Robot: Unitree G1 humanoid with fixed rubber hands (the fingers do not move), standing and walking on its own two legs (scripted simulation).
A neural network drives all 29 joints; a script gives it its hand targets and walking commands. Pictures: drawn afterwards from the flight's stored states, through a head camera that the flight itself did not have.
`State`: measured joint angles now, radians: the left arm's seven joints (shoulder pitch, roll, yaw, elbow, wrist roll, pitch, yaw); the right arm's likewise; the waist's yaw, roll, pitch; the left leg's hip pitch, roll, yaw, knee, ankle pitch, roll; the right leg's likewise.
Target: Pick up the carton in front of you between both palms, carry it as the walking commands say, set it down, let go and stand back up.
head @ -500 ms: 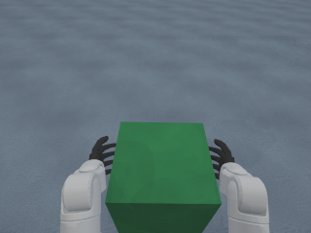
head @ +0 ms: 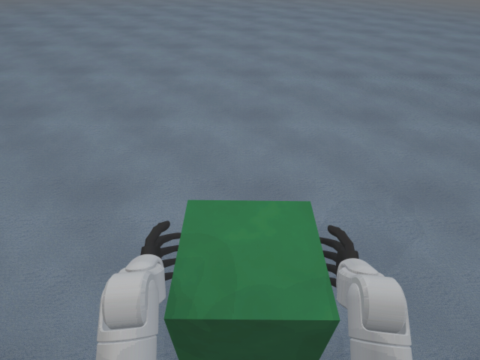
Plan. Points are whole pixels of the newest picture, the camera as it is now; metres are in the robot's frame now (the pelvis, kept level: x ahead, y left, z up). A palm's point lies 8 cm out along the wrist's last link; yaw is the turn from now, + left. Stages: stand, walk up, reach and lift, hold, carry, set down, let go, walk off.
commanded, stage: carry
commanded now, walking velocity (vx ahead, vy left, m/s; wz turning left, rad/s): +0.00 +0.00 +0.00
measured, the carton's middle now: (248, 292) +0.27 +0.00 +0.01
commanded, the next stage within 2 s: hold in 1.48 s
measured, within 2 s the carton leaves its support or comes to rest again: neither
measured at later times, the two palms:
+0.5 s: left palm (159, 287) +0.25 +0.14 +0.04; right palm (343, 291) +0.25 -0.15 +0.04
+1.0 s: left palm (166, 284) +0.26 +0.13 +0.04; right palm (349, 289) +0.25 -0.17 +0.04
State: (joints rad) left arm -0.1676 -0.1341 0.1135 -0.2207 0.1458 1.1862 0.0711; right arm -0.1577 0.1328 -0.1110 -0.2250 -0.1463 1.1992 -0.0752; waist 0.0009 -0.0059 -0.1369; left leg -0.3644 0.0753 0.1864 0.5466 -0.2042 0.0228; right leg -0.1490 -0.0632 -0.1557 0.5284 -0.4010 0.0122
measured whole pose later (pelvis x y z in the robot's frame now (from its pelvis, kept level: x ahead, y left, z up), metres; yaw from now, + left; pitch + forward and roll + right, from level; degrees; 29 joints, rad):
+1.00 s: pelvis -0.03 -0.01 +0.00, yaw +0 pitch +1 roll +0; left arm -0.23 -0.15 0.18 0.18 0.25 0.73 0.02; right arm -0.22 0.14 -0.18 0.18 -0.24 0.74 -0.03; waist 0.00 0.00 -0.09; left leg -0.40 0.10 0.17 0.52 -0.13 0.01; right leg -0.22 -0.04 -0.16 0.57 -0.37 -0.02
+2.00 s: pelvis -0.04 +0.03 +0.01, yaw -12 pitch -7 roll +0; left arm -0.34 -0.17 0.28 0.31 0.32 0.70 0.01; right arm -0.34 0.17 -0.31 0.38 -0.33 0.65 0.03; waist 0.00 -0.05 0.05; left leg -0.15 -0.01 -0.03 0.39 -0.13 -0.01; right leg -0.04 -0.01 0.09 0.42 -0.27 0.01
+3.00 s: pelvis -0.09 +0.02 -0.19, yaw -14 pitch +45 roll -2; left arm -0.78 -0.08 0.46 0.60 0.24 0.21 0.05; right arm -0.82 0.04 -0.39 0.71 -0.19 0.20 -0.06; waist 0.04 -0.03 -0.24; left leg -1.84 -0.06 -0.13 1.42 -0.38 -0.07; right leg -1.73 0.14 0.08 1.50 -0.56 0.04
